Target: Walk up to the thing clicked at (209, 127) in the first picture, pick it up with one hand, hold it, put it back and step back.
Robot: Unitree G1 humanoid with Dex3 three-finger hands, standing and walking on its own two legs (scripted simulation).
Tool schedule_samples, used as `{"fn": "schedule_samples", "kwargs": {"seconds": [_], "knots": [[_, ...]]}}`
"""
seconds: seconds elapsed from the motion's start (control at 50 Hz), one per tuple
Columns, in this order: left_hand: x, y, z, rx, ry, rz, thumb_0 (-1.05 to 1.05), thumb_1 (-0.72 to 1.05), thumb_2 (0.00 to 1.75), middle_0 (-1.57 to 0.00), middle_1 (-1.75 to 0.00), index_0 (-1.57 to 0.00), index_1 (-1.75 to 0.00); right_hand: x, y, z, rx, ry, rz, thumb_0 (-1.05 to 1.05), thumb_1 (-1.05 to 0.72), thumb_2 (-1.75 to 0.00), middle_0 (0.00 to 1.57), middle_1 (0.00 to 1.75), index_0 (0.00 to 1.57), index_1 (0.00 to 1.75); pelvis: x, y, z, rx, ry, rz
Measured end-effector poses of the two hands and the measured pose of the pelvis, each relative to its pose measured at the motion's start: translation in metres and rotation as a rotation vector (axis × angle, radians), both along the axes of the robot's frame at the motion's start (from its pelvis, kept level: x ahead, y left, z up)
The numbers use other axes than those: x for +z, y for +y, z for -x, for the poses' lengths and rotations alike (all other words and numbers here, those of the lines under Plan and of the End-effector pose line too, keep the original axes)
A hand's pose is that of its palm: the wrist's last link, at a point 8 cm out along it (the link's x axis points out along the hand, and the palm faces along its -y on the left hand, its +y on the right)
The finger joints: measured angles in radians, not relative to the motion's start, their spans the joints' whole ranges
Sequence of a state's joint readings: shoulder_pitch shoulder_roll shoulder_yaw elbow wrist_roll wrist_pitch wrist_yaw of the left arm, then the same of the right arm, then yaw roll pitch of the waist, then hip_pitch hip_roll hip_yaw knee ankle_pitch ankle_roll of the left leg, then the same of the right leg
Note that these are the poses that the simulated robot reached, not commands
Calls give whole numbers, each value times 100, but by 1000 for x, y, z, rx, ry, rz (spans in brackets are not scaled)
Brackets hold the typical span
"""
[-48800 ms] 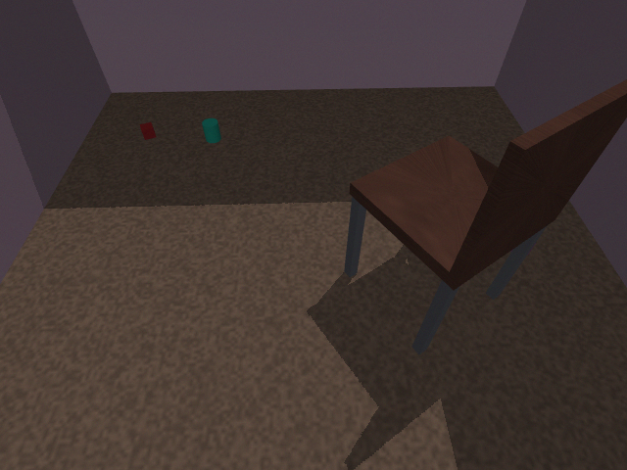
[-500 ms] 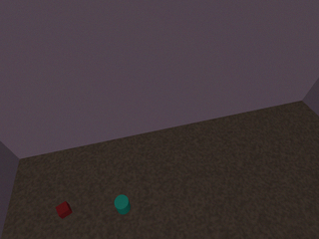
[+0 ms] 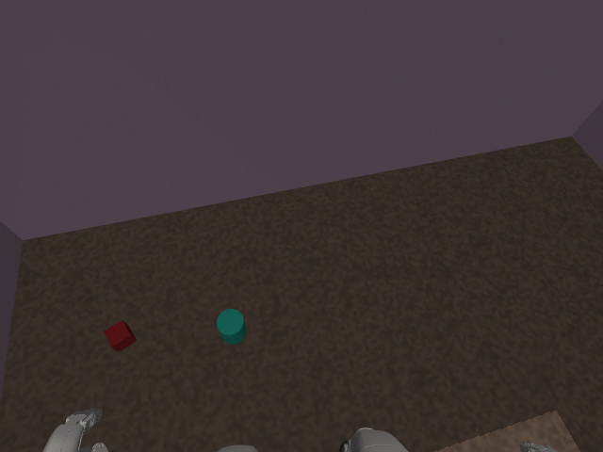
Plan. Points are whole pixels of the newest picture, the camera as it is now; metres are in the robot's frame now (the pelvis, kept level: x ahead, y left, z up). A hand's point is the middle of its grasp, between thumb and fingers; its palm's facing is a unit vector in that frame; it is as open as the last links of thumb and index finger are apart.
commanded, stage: step back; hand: left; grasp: from above
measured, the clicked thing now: (232, 326) +0.49 +0.19 -0.71
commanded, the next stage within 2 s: none
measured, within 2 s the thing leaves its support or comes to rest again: neither
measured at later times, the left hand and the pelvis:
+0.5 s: hand out of the picture +0.03 +0.26 -0.14, palm faces -0.10 -0.91 -0.41, open 7.4 cm; pelvis -0.09 +0.01 +0.00, yaw -5 degrees
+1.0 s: hand out of the picture -0.11 +0.29 -0.14, palm faces -0.02 -0.94 -0.34, open 7.4 cm; pelvis -0.23 +0.04 +0.01, yaw -3 degrees
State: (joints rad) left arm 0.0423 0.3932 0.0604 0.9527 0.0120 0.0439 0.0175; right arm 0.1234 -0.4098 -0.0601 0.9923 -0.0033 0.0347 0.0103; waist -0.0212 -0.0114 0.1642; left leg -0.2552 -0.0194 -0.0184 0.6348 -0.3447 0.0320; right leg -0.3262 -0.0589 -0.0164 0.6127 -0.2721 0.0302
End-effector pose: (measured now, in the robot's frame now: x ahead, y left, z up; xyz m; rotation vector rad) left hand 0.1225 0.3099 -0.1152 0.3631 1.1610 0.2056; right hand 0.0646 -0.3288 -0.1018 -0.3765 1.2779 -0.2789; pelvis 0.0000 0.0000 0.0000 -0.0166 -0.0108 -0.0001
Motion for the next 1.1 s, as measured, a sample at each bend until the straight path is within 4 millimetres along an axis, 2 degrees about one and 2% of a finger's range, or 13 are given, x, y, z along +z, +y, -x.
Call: {"fn": "schedule_samples", "kwargs": {"seconds": [0.06, 0.12, 0.28, 0.36, 0.46, 0.54, 0.68, 0.74, 0.8, 0.86, 0.94, 1.02, 1.1], "knots": [[-6, 10, -6, 5, -31, 7, 1, 90, 90, -20, -30, -20, -30, 2, 14, 20, 8, 38, 14, 1, -91, -89, 21, 30, 20, 30, -1, 8, 12, -6, -15, -16], [-5, 9, -1, -8, -24, 19, 1, 91, 90, -20, -30, -20, -30, 9, 27, 36, -1, 53, 9, 1, -90, -89, 21, 30, 20, 30, 6, 13, 20, -7, -10, 3], [-1, 7, 35, -51, 23, 31, 1, 91, 90, -20, -30, -20, -30, 7, 42, 47, -23, -45, -7, 1, -90, -89, 21, 30, 20, 30, 9, 22, 43, -52, -13, 2], [0, 6, 54, -63, 29, 8, 1, 90, 90, -20, -30, -20, -30, -3, 41, 54, -20, -94, -33, 1, -90, -89, 21, 30, 20, 30, 3, 19, 61, -75, -27, -15], [7, -1, 84, -73, 20, -27, 1, 91, 90, -20, -30, -20, -30, -20, 30, 68, -35, -134, -69, 1, -90, -89, 21, 30, 20, 30, -5, 10, 84, -90, -53, 7], [20, -5, 110, -66, 1, -29, 1, 90, 90, -20, -30, -20, -30, -15, 26, 84, -39, -131, -85, 1, -90, -89, 21, 30, 20, 30, 2, 4, 100, -95, -53, -31], [32, -2, 132, -52, -65, -26, 1, 90, 90, -20, -30, -20, -30, -5, 19, 127, -3, -80, -41, 1, -90, -89, 21, 30, 20, 30, 9, 12, 135, -66, -17, -37], [27, 4, 140, -59, -102, -18, 1, 90, 90, -20, -30, -20, -30, -5, 22, 148, 15, -52, -13, 1, -90, -89, 21, 30, 20, 30, 4, 18, 153, -36, -16, -23], [14, 15, 153, -56, -131, 5, 1, 90, 90, -20, -30, -20, -30, -5, 30, 168, 37, -44, 12, 1, -90, -89, 21, 30, 20, 30, -5, 27, 174, -7, -28, -11], [3, 22, 174, -39, -112, 29, 1, 90, 90, -20, -30, -20, -30, 3, 44, 191, 40, -46, 11, 1, -91, -89, 21, 30, 20, 30, -4, 33, 194, -31, -57, -43], [5, 25, 209, -17, -58, 48, 1, 90, 90, -20, -30, -20, -30, 19, 54, 216, 40, -58, 9, 1, -90, -89, 21, 30, 20, 30, 8, 36, 212, -22, -44, 14], [6, 31, 247, -5, -23, 44, 1, 90, 90, -20, -30, -20, -30, 27, 54, 227, 43, -95, 17, 1, -90, -89, 21, 30, 20, 30, 13, 35, 235, -54, -25, 16], [3, 35, 287, -18, 37, 12, 1, 90, 90, -20, -30, -20, -30, 26, 48, 237, 43, -159, 19, 1, -90, -89, 21, 30, 20, 30, 9, 30, 264, -87, -22, 7]]}}
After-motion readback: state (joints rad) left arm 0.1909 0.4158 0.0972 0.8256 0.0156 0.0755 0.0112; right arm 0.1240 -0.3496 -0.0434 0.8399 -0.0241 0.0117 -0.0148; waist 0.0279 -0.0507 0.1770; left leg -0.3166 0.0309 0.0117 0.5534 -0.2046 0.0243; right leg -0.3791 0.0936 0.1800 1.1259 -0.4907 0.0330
